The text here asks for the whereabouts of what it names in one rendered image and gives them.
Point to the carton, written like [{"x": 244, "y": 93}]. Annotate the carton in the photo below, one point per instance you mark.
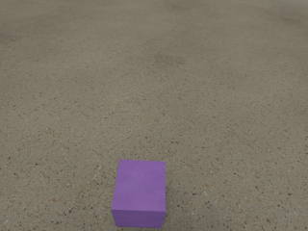
[{"x": 139, "y": 198}]

